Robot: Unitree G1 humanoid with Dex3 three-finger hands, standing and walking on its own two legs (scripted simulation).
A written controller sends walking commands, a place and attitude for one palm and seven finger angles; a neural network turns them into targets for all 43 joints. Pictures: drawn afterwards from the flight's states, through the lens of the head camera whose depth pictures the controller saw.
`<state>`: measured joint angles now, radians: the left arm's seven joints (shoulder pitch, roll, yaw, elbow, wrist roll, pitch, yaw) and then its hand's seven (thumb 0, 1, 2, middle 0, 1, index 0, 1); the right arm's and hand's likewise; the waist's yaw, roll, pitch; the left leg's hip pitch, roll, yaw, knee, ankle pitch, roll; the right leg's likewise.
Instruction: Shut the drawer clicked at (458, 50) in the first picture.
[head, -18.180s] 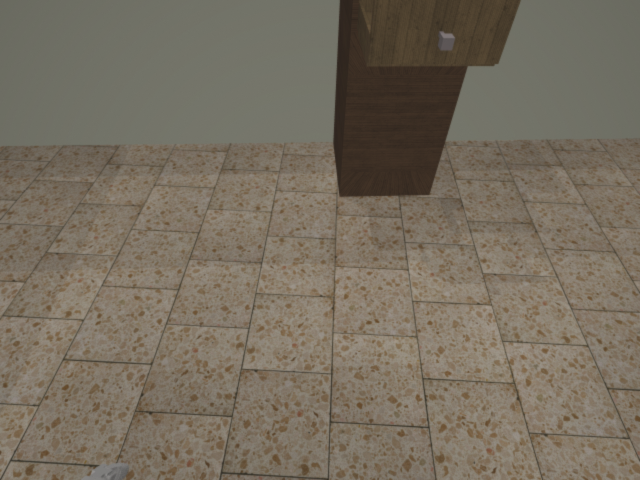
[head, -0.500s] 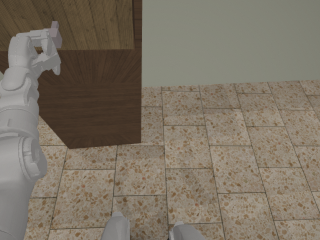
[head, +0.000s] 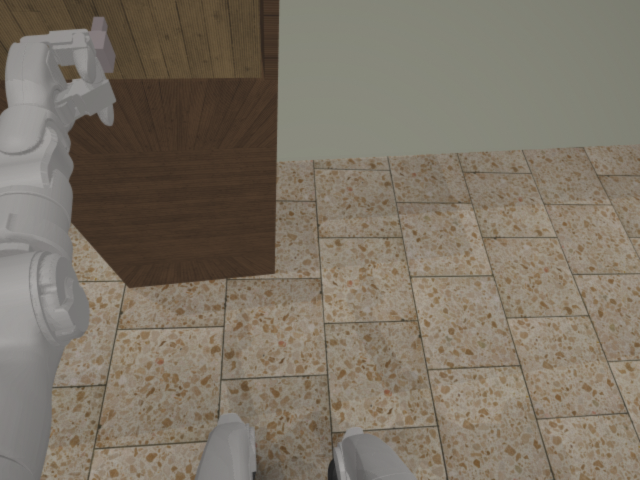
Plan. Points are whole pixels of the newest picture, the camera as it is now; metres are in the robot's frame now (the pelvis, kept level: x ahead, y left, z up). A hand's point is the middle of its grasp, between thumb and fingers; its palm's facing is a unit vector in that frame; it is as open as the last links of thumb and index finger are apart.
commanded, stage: pull the fist back off the drawer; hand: left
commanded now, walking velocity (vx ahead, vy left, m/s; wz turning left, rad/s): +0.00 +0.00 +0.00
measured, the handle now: (97, 42) +0.62 +0.22 +0.13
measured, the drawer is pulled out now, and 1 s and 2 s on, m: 0.00 0.00 0.00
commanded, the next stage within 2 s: draw the hand back to the body in 0.46 s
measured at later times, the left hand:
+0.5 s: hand (128, 94) +0.53 +0.17 +0.13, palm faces +0.06 -1.00 -0.01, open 3.3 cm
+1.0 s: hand (70, 155) +0.42 +0.20 +0.17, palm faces +0.07 -1.00 -0.02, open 3.3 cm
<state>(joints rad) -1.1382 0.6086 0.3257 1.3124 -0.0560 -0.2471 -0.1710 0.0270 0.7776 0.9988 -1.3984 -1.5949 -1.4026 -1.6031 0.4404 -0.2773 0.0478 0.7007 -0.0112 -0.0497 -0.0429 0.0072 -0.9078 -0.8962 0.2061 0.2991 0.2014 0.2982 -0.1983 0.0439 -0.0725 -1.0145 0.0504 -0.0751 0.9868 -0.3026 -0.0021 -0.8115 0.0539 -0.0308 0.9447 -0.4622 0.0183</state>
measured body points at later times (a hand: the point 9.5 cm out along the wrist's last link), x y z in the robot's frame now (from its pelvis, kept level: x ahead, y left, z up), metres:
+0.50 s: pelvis +0.02 +0.00 +0.01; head +0.12 +0.01 +0.45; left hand +0.53 +0.23 +0.13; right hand +0.02 -0.27 -0.10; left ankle +0.09 +0.11 -0.67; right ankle -0.01 -0.14 -0.67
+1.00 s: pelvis +0.06 -0.02 +0.04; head +0.07 -0.03 +0.49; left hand +0.41 +0.25 +0.17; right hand +0.20 -0.28 -0.06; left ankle +0.09 +0.11 -0.67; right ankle -0.01 -0.14 -0.67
